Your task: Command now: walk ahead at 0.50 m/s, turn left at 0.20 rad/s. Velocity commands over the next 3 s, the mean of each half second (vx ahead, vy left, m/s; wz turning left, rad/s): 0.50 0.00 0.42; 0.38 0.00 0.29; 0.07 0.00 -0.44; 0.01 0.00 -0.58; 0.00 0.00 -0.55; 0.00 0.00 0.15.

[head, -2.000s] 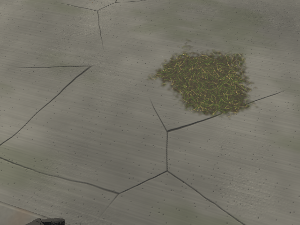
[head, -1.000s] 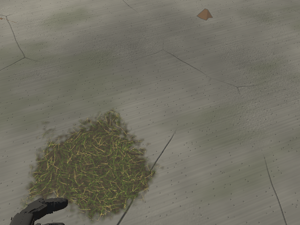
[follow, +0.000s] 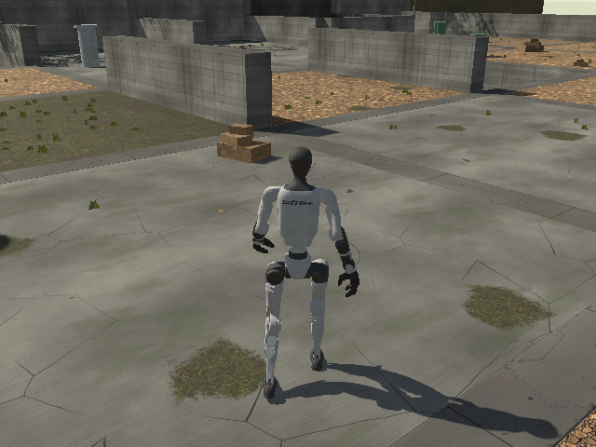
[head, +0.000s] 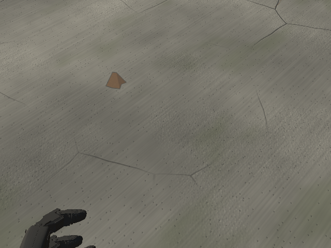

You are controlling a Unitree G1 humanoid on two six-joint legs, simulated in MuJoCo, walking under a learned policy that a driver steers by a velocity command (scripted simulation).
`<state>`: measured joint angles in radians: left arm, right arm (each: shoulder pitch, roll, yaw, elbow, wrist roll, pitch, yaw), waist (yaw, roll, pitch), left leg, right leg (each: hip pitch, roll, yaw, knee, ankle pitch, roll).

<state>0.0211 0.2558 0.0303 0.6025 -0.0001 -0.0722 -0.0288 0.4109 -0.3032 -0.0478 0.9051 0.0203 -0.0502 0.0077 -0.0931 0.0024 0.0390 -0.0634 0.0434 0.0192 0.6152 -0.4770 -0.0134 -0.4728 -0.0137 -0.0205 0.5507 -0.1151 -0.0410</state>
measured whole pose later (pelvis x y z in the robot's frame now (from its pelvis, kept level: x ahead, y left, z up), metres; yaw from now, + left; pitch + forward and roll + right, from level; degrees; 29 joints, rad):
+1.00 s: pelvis +0.53 +0.11 +0.00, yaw +24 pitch +2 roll +1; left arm 0.09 0.27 0.04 0.74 0.02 -0.11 -0.04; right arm 0.27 -0.29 -0.06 0.77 -0.01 -0.03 -0.02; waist -0.04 -0.01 0.03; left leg -0.15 -0.09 -0.07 0.70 -0.49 0.03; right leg -0.48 0.03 0.01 0.50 -0.05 -0.04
